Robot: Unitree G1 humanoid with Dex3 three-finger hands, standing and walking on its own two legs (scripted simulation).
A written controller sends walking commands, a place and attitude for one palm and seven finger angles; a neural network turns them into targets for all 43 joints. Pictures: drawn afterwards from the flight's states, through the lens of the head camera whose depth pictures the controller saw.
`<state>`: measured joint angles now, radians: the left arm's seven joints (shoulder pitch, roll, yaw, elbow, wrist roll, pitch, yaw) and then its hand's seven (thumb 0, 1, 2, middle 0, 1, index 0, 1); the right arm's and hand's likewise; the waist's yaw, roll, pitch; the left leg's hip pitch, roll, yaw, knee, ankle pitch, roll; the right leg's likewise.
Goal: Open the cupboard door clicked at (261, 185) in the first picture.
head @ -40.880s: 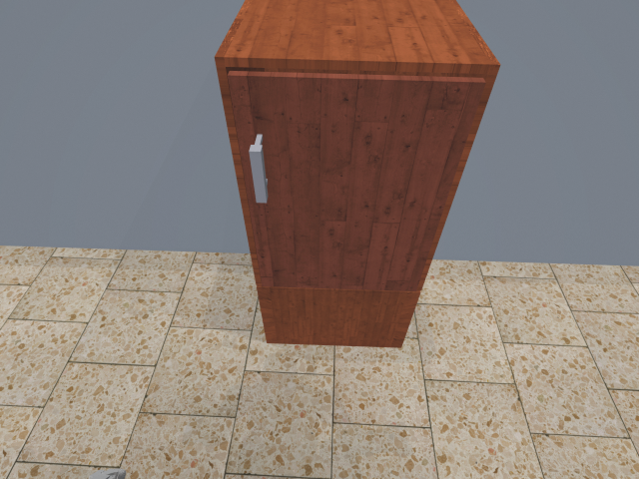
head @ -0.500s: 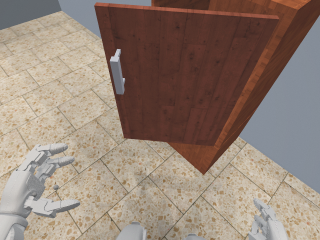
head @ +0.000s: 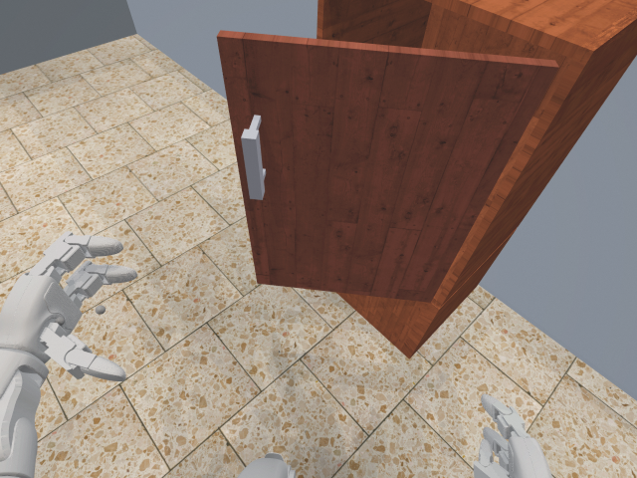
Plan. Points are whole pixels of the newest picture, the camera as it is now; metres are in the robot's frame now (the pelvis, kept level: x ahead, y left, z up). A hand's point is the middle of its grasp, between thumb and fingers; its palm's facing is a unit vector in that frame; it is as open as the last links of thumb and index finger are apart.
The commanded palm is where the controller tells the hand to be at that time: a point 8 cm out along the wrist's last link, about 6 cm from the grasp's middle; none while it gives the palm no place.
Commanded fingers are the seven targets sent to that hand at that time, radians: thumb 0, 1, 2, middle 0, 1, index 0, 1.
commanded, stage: raise the hand with hooked fingers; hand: left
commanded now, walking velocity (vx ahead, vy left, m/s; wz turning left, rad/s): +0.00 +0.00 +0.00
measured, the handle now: (256, 158) +0.55 +0.14 +0.07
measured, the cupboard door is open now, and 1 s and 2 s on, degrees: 41 41 41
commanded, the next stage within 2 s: move the hooked fingers beside the handle in 0.56 s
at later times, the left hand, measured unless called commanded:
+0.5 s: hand (105, 297) +0.29 +0.27 +0.08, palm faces +0.00 -1.00 -0.03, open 14.0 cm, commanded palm +0.26 +0.31 +0.09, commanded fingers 0.00 -0.50 0.30 -0.30 -1.20 -0.30 -1.20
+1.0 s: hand (133, 266) +0.33 +0.25 +0.09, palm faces -0.02 -1.00 -0.02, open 14.0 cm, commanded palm +0.31 +0.30 +0.09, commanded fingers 0.00 -0.50 0.30 -0.30 -1.20 -0.30 -1.20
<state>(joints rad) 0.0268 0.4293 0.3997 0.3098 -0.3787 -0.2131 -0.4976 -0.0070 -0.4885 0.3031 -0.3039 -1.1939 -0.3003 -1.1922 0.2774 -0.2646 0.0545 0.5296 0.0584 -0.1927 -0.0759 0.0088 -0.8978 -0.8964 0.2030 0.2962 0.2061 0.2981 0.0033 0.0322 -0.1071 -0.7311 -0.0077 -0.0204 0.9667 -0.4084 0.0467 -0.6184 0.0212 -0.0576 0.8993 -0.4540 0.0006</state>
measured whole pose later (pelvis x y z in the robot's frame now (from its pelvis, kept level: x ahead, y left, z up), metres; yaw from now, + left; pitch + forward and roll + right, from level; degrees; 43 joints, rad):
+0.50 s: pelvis +0.00 +0.00 +0.01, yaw +0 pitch +9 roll -3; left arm -0.02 0.43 0.42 0.38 -0.37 -0.23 -0.51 -0.01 -0.50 0.30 -0.30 -1.20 -0.30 -1.20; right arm 0.29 -0.28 0.04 0.54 0.06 -0.18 -0.08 0.01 -0.90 -0.90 0.20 0.30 0.20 0.30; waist -0.01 0.03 -0.10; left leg -0.70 -0.01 -0.01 0.92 -0.39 0.04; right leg -0.59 0.02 -0.05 0.86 -0.44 0.00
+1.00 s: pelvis +0.00 -0.01 +0.00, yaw +0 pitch +11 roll -2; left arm -0.21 0.45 0.40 0.54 -0.33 -0.23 -0.51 -0.01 -0.50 0.30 -0.30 -1.20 -0.30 -1.20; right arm 0.28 -0.28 0.04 0.57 0.06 -0.16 -0.09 0.01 -0.90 -0.90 0.20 0.30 0.20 0.30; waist -0.02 0.02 -0.10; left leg -0.73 0.00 -0.02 0.93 -0.39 0.03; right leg -0.63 0.03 -0.05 0.89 -0.45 -0.02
